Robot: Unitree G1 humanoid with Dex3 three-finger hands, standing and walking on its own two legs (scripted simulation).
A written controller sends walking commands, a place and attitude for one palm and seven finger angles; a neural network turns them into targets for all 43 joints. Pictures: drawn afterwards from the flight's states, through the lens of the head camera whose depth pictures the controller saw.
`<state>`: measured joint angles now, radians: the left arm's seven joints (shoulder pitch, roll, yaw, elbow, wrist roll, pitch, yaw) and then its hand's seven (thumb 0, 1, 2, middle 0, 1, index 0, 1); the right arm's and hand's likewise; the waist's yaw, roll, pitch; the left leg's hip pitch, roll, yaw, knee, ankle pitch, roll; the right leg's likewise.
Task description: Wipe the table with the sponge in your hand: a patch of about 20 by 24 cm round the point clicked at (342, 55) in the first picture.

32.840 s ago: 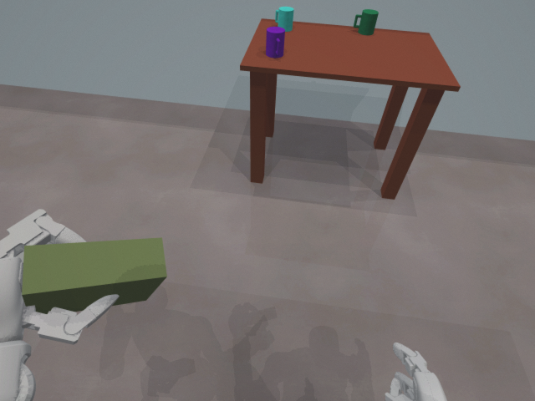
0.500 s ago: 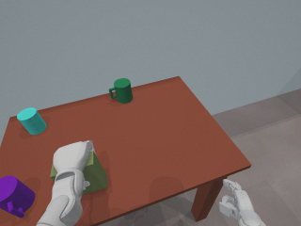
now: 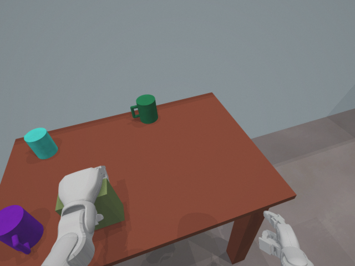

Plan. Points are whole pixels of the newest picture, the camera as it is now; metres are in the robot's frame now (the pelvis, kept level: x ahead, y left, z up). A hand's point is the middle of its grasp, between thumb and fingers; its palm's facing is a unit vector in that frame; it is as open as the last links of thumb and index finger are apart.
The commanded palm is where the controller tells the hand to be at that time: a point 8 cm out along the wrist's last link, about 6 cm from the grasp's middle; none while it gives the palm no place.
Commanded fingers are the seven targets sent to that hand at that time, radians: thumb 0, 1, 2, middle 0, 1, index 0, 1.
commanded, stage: move the sponge above the wiping area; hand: left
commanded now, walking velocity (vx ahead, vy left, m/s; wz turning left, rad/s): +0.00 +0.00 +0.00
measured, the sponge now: (96, 211) +0.23 +0.26 -0.02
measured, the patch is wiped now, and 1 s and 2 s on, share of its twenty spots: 0.00 0.00 0.10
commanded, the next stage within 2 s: lower the sponge onto the table in 0.06 s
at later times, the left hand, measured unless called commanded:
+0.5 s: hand (91, 197) +0.24 +0.26 +0.03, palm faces -0.01 -0.13 -0.99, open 9.1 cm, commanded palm +0.22 +0.25 +0.09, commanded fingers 0.00 0.10 1.30 -1.20 -1.60 -1.20 -1.60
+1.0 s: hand (95, 201) +0.24 +0.26 +0.00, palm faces -0.06 -0.14 -0.99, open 9.1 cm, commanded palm +0.22 +0.25 +0.07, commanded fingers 0.00 0.10 1.30 -1.20 -1.60 -1.20 -1.60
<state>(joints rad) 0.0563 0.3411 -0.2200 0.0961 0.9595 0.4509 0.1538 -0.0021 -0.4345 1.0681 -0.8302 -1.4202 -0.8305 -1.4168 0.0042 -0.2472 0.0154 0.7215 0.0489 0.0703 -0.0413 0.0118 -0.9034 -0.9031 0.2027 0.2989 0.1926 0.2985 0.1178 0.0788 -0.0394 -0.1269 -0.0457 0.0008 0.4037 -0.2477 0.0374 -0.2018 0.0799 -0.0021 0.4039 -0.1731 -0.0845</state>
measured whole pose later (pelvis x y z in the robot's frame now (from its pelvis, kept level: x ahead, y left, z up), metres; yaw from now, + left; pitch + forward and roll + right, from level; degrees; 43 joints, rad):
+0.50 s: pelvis +0.00 +0.00 +0.00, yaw +0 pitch -2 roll +1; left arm 0.04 0.32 -0.22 0.11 0.96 0.50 0.17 0.00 -0.43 1.07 -0.83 -1.42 -0.83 -1.42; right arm 0.00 -0.24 0.02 0.72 0.06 0.09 -0.03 0.01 -0.90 -0.90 0.20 0.30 0.19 0.30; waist 0.11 0.07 -0.04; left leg -0.12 -0.05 0.01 0.40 -0.24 0.04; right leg -0.20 0.07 0.01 0.41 -0.17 -0.08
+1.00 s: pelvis +0.01 +0.01 +0.00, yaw +0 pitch +0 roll +0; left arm 0.05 0.29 -0.23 0.18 0.97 0.49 0.21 0.00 -0.43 1.07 -0.83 -1.42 -0.83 -1.42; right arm 0.01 -0.23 0.02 0.72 0.05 0.09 -0.02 0.01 -0.90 -0.90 0.20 0.30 0.20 0.30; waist 0.11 0.06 -0.06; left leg -0.17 -0.06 0.01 0.42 -0.26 0.05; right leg -0.25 0.07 0.01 0.43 -0.19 -0.07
